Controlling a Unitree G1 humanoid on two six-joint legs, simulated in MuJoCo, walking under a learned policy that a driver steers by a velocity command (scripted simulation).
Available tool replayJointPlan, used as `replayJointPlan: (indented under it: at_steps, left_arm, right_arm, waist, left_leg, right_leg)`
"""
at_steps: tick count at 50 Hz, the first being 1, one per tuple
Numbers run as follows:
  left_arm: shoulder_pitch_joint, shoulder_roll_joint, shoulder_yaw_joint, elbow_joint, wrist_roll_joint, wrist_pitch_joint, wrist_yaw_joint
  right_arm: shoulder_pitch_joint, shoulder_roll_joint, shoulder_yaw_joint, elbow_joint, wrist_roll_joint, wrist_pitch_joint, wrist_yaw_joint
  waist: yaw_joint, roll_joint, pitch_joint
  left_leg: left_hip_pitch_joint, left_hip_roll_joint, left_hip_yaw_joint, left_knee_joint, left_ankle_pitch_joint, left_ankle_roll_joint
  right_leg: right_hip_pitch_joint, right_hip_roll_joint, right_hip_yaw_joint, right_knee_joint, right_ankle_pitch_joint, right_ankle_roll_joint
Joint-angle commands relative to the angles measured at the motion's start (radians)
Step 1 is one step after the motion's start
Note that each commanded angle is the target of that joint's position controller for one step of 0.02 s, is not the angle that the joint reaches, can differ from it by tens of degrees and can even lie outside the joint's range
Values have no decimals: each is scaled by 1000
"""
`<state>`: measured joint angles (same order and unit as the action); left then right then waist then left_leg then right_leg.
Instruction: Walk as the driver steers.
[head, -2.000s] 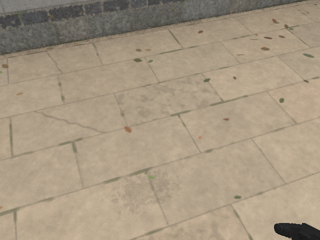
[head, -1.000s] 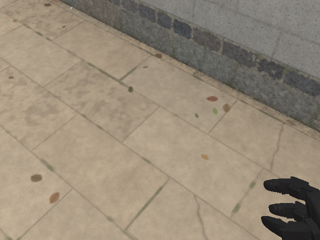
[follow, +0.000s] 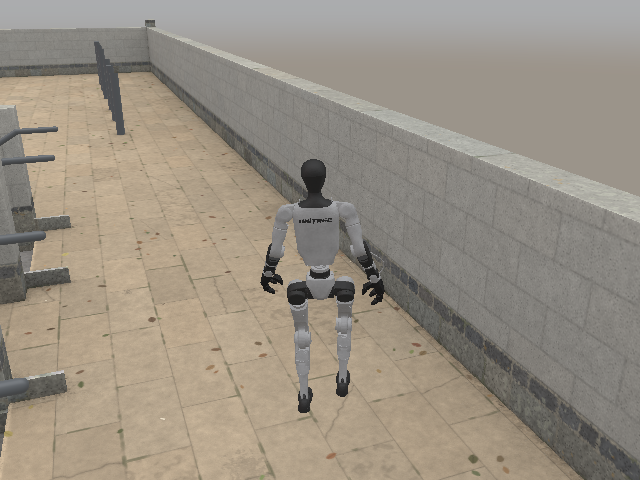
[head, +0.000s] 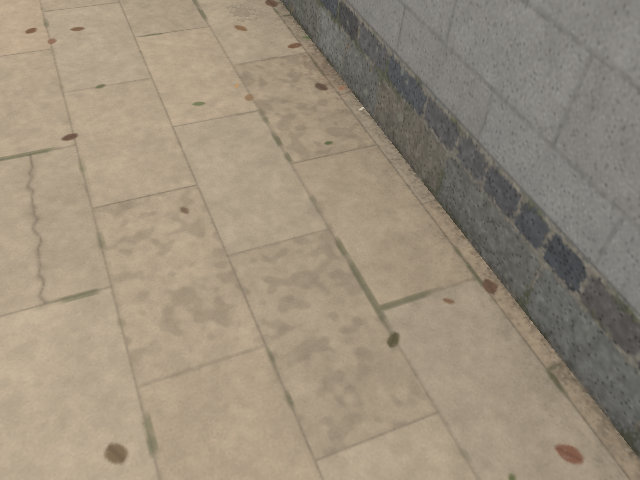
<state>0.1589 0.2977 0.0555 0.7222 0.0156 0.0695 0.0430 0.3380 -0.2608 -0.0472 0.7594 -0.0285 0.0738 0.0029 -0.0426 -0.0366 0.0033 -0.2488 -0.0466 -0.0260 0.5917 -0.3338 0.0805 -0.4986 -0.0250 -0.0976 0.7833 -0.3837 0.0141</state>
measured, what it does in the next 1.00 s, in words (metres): walks ahead, turning left: right foot, then left foot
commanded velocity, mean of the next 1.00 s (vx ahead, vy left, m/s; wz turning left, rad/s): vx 0.36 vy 0.00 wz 0.96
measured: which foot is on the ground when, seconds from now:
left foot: down 0.00-0.36, up 0.38-0.82, down 0.84-1.00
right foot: up 0.00-0.34, down 0.36-0.84, up 0.86-1.00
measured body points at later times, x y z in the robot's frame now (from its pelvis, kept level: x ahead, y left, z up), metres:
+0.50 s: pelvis +0.04 -0.01 +0.01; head +0.06 -0.02 +0.46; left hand +0.01 +0.30 -0.08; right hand +0.31 -0.20 -0.08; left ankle +0.00 +0.10 -0.65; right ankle +0.05 -0.12 -0.73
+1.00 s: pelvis +0.20 +0.20 -0.01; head +0.25 +0.25 +0.43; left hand +0.05 +0.43 -0.13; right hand +0.51 +0.15 -0.13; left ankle +0.23 +0.27 -0.73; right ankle +0.29 +0.04 -0.62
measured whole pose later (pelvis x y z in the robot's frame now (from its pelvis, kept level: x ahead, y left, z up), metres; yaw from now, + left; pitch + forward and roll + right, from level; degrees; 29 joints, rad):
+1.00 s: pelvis +0.20 +0.20 -0.01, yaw +55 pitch +1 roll +1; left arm 0.22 0.25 0.02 0.69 0.04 -0.01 0.01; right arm 0.18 -0.31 -0.07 0.67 0.00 0.02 0.00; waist 0.03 0.01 0.16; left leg -0.40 -0.20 0.01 0.55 -0.15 0.16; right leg -0.51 -0.11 0.03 1.35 -0.43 0.07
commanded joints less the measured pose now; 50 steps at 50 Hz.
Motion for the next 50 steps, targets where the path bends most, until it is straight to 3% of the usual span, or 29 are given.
replayJointPlan:
  at_steps: [1,3,5,9,12,13,15,16,17,18,19,20,21,22,25,32,34,36,38,40,41,42,43,44,45,46,47,48,50]
  left_arm:
    - [-51,87,20,-99,-3,-21,-8]
    - [-8,99,27,-77,19,-28,-18]
    - [-25,80,21,-94,9,-28,-23]
    - [-105,68,6,-136,-4,-30,-18]
    - [-110,77,0,-147,-12,-40,-14]
    - [-88,85,-1,-143,-9,-45,-17]
    - [-54,94,2,-135,-8,-50,-22]
    - [-2,89,5,-121,-17,-52,-17]
    - [92,91,10,-94,-25,-59,-4]
    - [184,175,32,-71,-20,-71,13]
    - [180,286,48,-96,8,-79,13]
    - [92,269,52,-93,25,-83,8]
    - [61,197,35,-97,22,-90,2]
    - [34,160,24,-98,15,-96,-6]
    - [86,137,17,-80,9,-117,-18]
    - [282,128,22,9,21,-160,-39]
    - [285,107,16,30,23,-163,-35]
    - [280,118,17,48,20,-157,-26]
    - [275,153,22,64,11,-148,-18]
    - [277,203,32,74,-8,-130,-12]
    - [263,211,35,62,-18,-126,-15]
    - [253,193,33,45,-24,-132,-28]
    - [317,61,11,12,-11,-127,-44]
    - [298,138,19,-70,-5,-122,-38]
    - [172,139,18,-87,3,-123,-32]
    - [154,111,4,-98,-8,-125,-29]
    - [143,106,2,-90,10,-116,-27]
    - [165,110,3,-82,30,-96,-25]
    - [200,107,3,-66,45,-57,-23]
  right_arm:
    - [-99,-219,-63,-88,-1,-20,-30]
    - [-109,-185,-59,-108,15,-29,-18]
    - [-53,-183,-65,-104,25,-36,-9]
    - [29,-207,-83,-102,17,-34,-9]
    - [18,-231,-94,-114,12,-30,-2]
    - [21,-238,-99,-116,10,-30,4]
    - [-52,-237,-100,-144,-1,-31,22]
    - [-132,-230,-98,-167,-2,-33,28]
    - [-211,-208,-92,-187,6,-36,27]
    - [-193,-142,-77,-191,13,-46,17]
    - [-173,-67,-50,-226,19,-57,12]
    - [-248,-161,-61,-236,-9,-65,11]
    - [-267,-189,-70,-235,-11,-67,26]
    - [-234,-184,-69,-217,-10,-65,46]
    - [-187,-160,-58,-198,-11,-49,88]
    - [-362,-136,-33,-242,-12,-50,101]
    - [-428,-112,-19,-260,-17,-58,108]
    - [-488,-70,3,-284,-16,-65,118]
    - [-456,-44,14,-280,-13,-62,111]
    - [-258,-81,-5,-227,-16,-65,84]
    - [-87,-125,-29,-178,-19,-78,65]
    - [64,-177,-58,-117,-25,-88,36]
    - [3,-283,-88,-133,-1,-74,11]
    - [58,-387,-123,-188,14,-63,16]
    - [52,-329,-114,-169,27,-57,4]
    - [0,-284,-101,-149,35,-57,-3]
    - [-46,-225,-83,-143,35,-60,-8]
    - [-82,-186,-69,-151,37,-64,-15]
    - [-106,-171,-57,-140,34,-70,-10]
  waist:
    - [75,139,113]
    - [72,126,18]
    - [50,111,-29]
    - [-14,164,-41]
    - [-22,175,-57]
    - [-22,166,-99]
    - [10,179,-71]
    - [64,183,-32]
    - [145,138,4]
    - [169,-31,-20]
    - [145,-212,-67]
    - [109,-87,43]
    - [84,-52,68]
    - [60,-54,66]
    - [57,-94,52]
    - [126,-52,139]
    - [130,-37,196]
    - [133,-41,205]
    - [99,-66,147]
    - [-1,-97,12]
    - [-71,-97,-85]
    - [-130,-30,-175]
    - [-22,184,-222]
    - [-80,141,-484]
    - [-86,-3,-423]
    - [-32,18,-249]
    - [13,-17,-150]
    - [48,-10,-87]
    - [87,-13,-75]
  left_leg:
    - [-100,219,-395,-369,64,150]
    - [11,168,-345,-292,316,146]
    - [109,167,-363,-248,436,151]
    - [229,168,-457,-205,458,165]
    - [213,162,-522,-180,514,163]
    - [188,148,-553,-207,303,165]
    - [26,111,-628,-277,-219,150]
    - [-122,79,-629,-279,-317,120]
    - [-305,16,-567,-217,-354,63]
    - [-487,-89,-394,29,-399,-9]
    - [-614,-190,-197,329,-299,-43]
    - [-667,-66,-183,432,-104,-49]
    - [-638,-23,-174,478,-20,-48]
    - [-618,-12,-154,519,36,-57]
    - [-613,28,-85,665,134,-65]
    - [-766,86,-39,636,232,-53]
    - [-721,104,36,498,227,-43]
    - [-600,104,135,317,201,-25]
    - [-410,43,217,183,145,16]
    - [-175,-54,239,109,113,61]
    - [42,-84,187,39,163,90]
    - [297,-68,95,-81,292,112]
    - [603,200,-261,-12,602,171]
    - [730,409,-665,-64,897,376]
    - [650,357,-566,-113,905,341]
    - [449,322,-472,-156,887,319]
    - [316,251,-397,-191,815,270]
    - [199,205,-364,-213,830,248]
    - [64,161,-316,-233,881,218]
  right_leg:
    - [-136,20,146,247,38,29]
    - [-122,35,135,302,68,30]
    - [-141,35,143,281,54,34]
    - [-165,51,165,112,8,36]
    - [-75,79,180,7,-21,21]
    - [-9,89,181,-28,-41,15]
    - [153,104,191,-147,-77,1]
    - [305,111,185,-249,-64,-7]
    - [513,92,175,-410,38,-19]
    - [707,-79,312,-509,-89,-37]
    - [726,-385,728,-634,-428,-103]
    - [552,-393,762,-657,-461,-133]
    - [488,-346,667,-634,-418,-129]
    - [469,-283,544,-633,-330,-107]
    - [439,-209,330,-645,-184,-92]
    - [533,-232,107,-677,-6,-85]
    - [521,-219,4,-675,226,-84]
    - [514,-207,-94,-635,546,-75]
    - [530,-205,-169,-518,1018,-57]
    - [558,-229,-168,-233,1386,-55]
    - [481,-245,-151,-9,1314,-53]
    - [316,-202,-153,279,926,-17]
    - [-95,-47,-137,649,-168,30]
    - [-194,36,55,907,-236,55]
    - [-225,-29,158,846,-91,41]
    - [-212,-53,141,752,-41,41]
    - [-190,-92,147,648,-36,44]
    - [-147,-94,147,602,-44,52]
    - [-65,-107,144,494,-44,69]
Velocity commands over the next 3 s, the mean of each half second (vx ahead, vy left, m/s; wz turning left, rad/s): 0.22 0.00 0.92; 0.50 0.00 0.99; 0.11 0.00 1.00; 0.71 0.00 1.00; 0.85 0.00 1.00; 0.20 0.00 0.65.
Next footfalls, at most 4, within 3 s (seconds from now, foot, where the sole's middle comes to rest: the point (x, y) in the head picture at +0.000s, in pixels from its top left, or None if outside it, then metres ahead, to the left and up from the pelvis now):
0.36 right None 0.09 -0.11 -0.77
0.84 left None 0.26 0.30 -0.77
1.46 right None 0.46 0.41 -0.77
2.04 left None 0.11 0.73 -0.77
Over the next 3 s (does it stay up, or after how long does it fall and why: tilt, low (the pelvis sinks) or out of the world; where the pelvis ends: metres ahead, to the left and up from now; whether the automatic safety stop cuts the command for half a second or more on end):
stays up -0.17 1.05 -0.01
